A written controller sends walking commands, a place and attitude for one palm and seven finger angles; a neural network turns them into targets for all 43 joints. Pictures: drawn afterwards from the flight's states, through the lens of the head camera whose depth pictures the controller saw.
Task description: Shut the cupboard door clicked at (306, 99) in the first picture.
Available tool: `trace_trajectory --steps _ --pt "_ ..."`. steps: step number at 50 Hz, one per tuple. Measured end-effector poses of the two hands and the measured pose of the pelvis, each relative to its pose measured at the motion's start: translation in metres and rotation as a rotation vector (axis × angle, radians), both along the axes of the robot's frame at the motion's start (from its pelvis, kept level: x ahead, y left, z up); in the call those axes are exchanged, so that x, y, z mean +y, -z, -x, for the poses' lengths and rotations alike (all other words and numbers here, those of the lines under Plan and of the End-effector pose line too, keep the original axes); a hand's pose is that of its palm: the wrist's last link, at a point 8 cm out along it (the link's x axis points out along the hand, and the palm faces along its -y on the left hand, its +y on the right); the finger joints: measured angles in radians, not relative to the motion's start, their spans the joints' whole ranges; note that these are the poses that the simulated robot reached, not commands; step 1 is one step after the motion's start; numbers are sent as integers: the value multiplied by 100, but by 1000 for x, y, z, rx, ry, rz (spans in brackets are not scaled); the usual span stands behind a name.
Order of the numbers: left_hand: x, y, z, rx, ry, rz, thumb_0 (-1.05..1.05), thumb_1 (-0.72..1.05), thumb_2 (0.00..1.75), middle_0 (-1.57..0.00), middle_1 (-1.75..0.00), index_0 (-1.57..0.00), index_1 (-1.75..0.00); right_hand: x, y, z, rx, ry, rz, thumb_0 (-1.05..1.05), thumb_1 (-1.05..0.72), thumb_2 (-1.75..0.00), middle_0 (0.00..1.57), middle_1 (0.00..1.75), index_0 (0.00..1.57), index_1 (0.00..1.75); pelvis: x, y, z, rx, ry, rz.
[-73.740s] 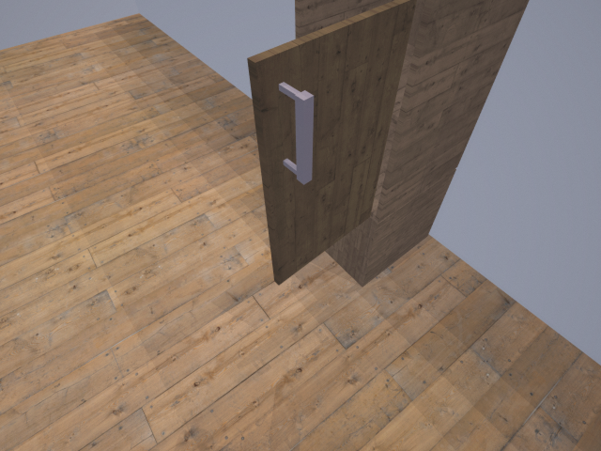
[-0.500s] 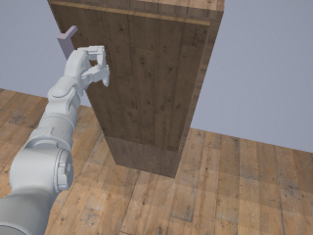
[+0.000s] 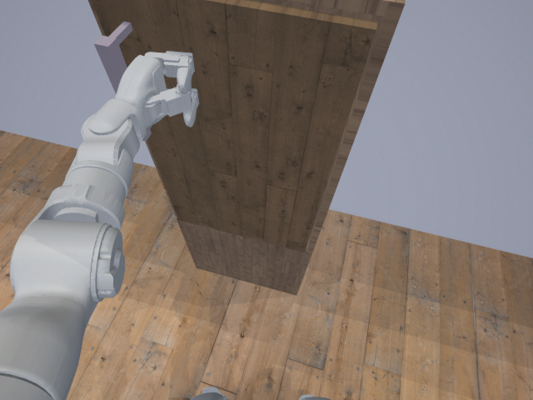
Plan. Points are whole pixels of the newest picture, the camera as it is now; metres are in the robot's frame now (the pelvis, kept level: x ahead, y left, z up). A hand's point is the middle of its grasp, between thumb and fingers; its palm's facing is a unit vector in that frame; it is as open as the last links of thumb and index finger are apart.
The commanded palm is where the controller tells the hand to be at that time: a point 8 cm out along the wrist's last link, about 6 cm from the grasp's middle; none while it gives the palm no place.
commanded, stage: pull the fist back off the door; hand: left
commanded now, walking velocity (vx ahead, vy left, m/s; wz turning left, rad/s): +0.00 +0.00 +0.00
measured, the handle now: (134, 86) +0.55 +0.16 +0.15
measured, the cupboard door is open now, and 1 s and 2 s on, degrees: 0 0 0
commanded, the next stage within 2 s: draw the hand back to the body in 0.96 s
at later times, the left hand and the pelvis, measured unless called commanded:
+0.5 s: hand (208, 97) +0.50 +0.05 +0.16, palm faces +0.00 -1.00 +0.00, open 3.2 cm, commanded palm +0.47 +0.10 +0.16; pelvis -0.03 +0.00 +0.00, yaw -1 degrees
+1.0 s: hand (202, 134) +0.44 +0.06 +0.16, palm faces -0.02 -1.00 +0.01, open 3.1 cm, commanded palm +0.41 +0.10 +0.16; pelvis +0.01 -0.01 +0.01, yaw -2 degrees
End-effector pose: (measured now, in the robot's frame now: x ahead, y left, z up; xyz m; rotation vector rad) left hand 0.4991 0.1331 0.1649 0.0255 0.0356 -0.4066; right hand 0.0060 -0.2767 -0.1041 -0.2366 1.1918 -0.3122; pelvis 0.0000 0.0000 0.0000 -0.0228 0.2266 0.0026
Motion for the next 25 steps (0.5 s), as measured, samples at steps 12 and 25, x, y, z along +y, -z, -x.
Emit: trace_trajectory --steps 12,25 --pt "-7 6 12 2 -370 81 -1 70 100 -130 -150 -130 -150 11 7 -3 -15 -99 -49 1 -91 -90 20 30 20 30 0 6 15 26 -25 13" --pt "-32 0 23 -24 -407 27 1 93 100 -130 -150 -130 -150 29 12 45 -24 0 -137 1 -91 -90 20 30 20 30 -2 3 26 -9 20 3"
